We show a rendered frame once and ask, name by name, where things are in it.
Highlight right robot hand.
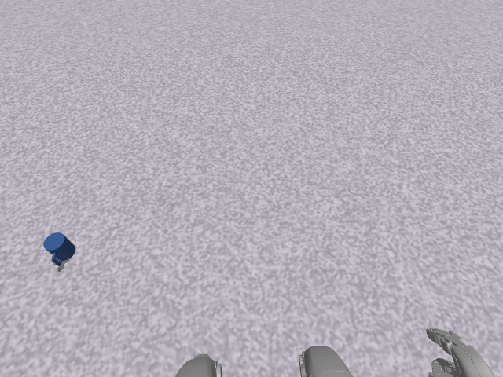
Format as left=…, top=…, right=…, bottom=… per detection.
left=426, top=328, right=495, bottom=377

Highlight mug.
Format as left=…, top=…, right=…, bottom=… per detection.
left=43, top=232, right=75, bottom=266

